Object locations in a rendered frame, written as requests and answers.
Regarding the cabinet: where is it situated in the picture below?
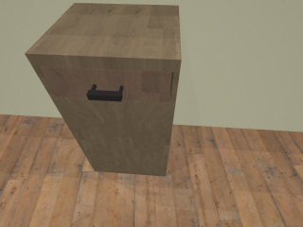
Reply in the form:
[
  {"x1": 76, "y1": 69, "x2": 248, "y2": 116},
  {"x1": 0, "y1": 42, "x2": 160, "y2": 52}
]
[{"x1": 25, "y1": 3, "x2": 182, "y2": 177}]

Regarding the handle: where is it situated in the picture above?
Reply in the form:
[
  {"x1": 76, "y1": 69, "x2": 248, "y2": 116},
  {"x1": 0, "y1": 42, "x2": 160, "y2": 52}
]
[{"x1": 86, "y1": 84, "x2": 124, "y2": 102}]

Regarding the drawer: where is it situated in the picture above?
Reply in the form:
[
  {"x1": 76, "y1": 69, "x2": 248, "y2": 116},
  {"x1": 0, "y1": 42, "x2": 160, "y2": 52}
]
[{"x1": 40, "y1": 66, "x2": 172, "y2": 103}]

